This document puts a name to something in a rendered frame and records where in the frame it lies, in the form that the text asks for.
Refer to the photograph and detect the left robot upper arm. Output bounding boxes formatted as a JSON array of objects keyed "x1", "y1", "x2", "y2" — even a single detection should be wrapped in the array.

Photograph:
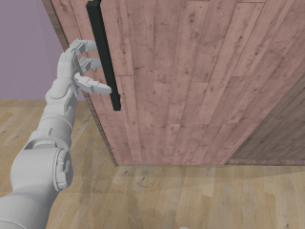
[{"x1": 0, "y1": 147, "x2": 73, "y2": 229}]

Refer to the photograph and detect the handle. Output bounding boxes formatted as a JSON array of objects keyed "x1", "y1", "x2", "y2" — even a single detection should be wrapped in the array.
[{"x1": 86, "y1": 0, "x2": 121, "y2": 112}]

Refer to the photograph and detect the robot left hand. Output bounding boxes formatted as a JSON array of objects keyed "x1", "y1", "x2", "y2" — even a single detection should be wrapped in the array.
[{"x1": 56, "y1": 38, "x2": 112, "y2": 94}]

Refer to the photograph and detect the wardrobe door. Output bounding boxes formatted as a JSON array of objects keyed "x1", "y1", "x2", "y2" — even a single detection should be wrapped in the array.
[
  {"x1": 229, "y1": 73, "x2": 305, "y2": 160},
  {"x1": 51, "y1": 0, "x2": 305, "y2": 166}
]

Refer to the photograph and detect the robot left forearm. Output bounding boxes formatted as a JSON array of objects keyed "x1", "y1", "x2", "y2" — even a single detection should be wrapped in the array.
[{"x1": 10, "y1": 78, "x2": 78, "y2": 189}]

